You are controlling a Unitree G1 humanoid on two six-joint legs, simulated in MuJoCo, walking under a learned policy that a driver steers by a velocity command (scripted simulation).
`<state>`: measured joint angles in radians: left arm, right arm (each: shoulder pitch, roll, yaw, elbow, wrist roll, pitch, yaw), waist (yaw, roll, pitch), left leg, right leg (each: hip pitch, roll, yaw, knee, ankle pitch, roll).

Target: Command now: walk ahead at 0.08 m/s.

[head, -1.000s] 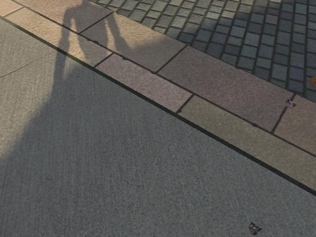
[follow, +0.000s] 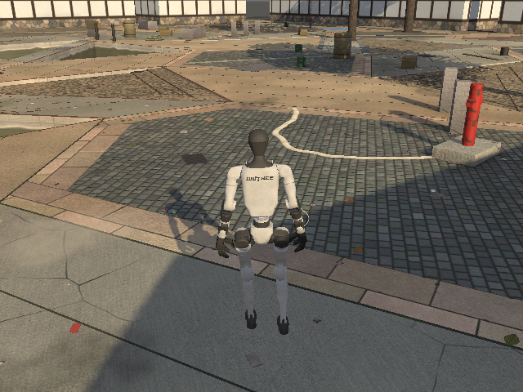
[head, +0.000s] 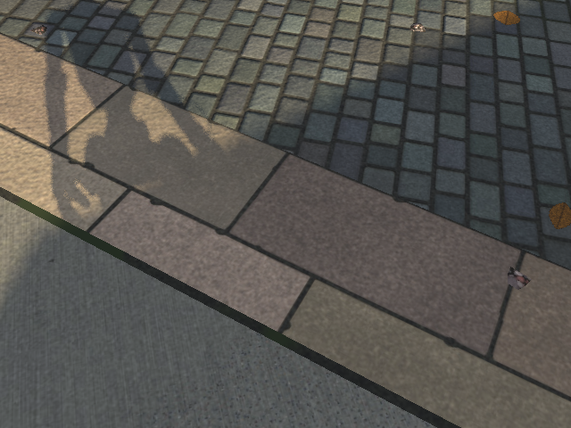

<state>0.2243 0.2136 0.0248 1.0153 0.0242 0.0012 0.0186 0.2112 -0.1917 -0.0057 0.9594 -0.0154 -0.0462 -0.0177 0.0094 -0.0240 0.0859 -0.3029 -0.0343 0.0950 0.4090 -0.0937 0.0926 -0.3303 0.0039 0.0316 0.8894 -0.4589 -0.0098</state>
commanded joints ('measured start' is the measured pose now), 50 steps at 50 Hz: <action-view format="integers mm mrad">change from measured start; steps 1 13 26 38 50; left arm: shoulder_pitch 156 55 137 251 45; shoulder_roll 31 50 15 93 17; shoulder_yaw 2 -20 -26 30 28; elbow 37 73 114 120 -1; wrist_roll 0 -19 -17 -4 9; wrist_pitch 31 -24 -23 -24 -84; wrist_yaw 11 20 24 18 -45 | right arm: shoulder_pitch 27 110 124 17 236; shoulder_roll -124 -75 -45 -28 -89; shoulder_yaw -19 -16 -1 -19 -57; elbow -19 66 145 63 86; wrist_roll -6 6 7 -24 -7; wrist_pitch -5 42 33 13 -36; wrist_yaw -3 2 -13 21 11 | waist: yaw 26 -59 -21 34 -25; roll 129 -69 26 -107 49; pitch -141 -17 -21 131 44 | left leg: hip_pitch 20 188 126 -257 280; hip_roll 240 108 124 60 311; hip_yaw -204 -150 -159 -42 -432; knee -172 -78 -93 332 -285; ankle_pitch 146 -94 -45 -313 -290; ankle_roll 110 -45 -48 -19 96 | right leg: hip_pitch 124 -27 115 176 -364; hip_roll -9 -112 -95 -306 -87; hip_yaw -24 111 64 373 -11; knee -127 -659 -599 -781 217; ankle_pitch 32 86 263 -265 191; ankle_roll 10 -26 -45 -235 -87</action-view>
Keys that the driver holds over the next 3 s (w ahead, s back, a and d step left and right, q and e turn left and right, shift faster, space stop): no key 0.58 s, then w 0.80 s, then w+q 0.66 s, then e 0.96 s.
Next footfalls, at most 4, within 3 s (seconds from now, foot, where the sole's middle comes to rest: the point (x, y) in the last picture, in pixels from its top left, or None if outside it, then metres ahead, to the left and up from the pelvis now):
0.16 right None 0.06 -0.13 -0.77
1.36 right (315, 401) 0.52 -0.06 -0.77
1.92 left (241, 297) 0.79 0.13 -0.77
2.40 right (261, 219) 1.05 0.08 -0.78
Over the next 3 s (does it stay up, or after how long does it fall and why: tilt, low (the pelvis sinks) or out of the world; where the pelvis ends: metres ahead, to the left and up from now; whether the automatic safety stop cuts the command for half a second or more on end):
stays up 0.93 0.16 0.00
